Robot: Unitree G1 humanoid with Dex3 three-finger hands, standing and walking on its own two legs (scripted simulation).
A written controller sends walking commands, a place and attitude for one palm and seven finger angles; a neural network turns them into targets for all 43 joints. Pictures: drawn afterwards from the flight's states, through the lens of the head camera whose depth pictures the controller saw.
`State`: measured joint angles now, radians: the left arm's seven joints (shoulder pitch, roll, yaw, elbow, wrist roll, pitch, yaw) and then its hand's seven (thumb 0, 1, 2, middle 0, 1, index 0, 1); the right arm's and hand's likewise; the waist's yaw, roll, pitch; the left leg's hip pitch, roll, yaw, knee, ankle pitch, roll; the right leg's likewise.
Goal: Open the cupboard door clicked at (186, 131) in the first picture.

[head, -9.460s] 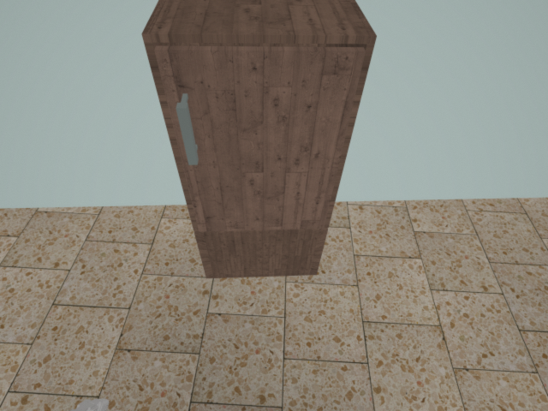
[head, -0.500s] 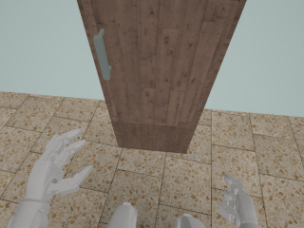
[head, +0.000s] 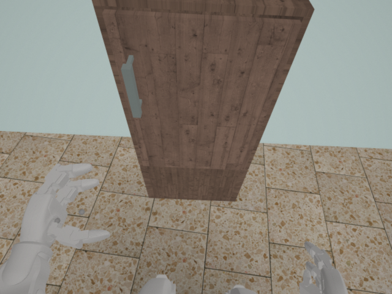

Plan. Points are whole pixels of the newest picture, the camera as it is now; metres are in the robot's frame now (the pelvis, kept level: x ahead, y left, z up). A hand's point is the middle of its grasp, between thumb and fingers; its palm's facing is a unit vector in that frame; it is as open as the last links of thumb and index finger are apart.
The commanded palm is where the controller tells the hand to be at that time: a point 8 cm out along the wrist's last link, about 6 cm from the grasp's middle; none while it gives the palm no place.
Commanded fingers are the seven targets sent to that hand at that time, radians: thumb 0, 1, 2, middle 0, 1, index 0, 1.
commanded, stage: raise the hand with hooked fingers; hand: left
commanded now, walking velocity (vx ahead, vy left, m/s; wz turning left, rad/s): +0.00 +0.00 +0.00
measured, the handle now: (134, 88) +0.58 +0.20 +0.07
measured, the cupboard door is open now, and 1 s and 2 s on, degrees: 0 0 0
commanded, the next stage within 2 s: move the hooked fingers beside the handle in 0.98 s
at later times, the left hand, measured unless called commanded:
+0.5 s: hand (54, 177) +0.30 +0.28 +0.09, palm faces +0.04 -1.00 -0.04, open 13.9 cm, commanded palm +0.27 +0.32 +0.09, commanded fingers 0.00 -0.50 0.30 -0.30 -1.20 -0.30 -1.20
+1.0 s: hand (63, 178) +0.30 +0.26 +0.09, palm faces +0.04 -1.00 -0.04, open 14.0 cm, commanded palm +0.27 +0.31 +0.09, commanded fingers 0.00 -0.50 0.30 -0.30 -1.20 -0.30 -1.20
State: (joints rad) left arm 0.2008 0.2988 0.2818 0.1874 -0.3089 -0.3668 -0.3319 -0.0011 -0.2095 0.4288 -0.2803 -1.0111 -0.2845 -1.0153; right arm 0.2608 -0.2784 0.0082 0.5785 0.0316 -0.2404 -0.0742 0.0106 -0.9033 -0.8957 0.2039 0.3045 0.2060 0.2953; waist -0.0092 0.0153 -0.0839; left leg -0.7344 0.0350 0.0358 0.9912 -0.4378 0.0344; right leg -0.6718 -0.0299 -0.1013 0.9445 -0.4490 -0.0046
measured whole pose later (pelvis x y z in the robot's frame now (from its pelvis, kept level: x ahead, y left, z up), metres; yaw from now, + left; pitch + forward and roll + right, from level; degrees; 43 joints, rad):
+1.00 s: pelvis +0.01 -0.01 +0.02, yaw +0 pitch +8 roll -2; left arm -0.05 0.40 0.43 0.47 -0.35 -0.29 -0.50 -0.01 -0.50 0.30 -0.30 -1.20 -0.30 -1.20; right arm 0.28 -0.28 0.05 0.58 0.04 -0.19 -0.08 0.01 -0.90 -0.90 0.21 0.30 0.21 0.30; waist 0.00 0.03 -0.06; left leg -0.61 0.04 0.04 0.86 -0.39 0.02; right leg -0.56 -0.01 -0.10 0.82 -0.40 -0.02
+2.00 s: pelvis +0.01 +0.01 +0.01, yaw -2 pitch +15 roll -3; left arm -0.57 0.53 0.47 0.97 -0.22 -0.35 -0.46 -0.01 -0.50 0.30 -0.30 -1.20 -0.30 -1.20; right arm 0.35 -0.28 0.04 0.61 0.02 -0.05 -0.06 0.01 -0.90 -0.89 0.21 0.30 0.21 0.30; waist -0.08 0.01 -0.08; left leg -0.79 0.05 0.05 0.95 -0.43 0.04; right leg -0.73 -0.01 -0.08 0.89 -0.42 0.00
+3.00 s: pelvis +0.02 +0.01 -0.01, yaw -4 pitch +23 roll -4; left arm -0.89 0.72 0.55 1.20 -0.09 -0.34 -0.40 -0.01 -0.50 0.30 -0.30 -1.20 -0.30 -1.20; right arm 0.43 -0.28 0.05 0.60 -0.01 0.09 -0.03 0.00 -0.90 -0.89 0.21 0.30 0.21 0.30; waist -0.19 0.01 -0.08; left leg -0.97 0.09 0.05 1.03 -0.46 0.04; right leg -0.90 0.03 -0.08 0.93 -0.43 0.00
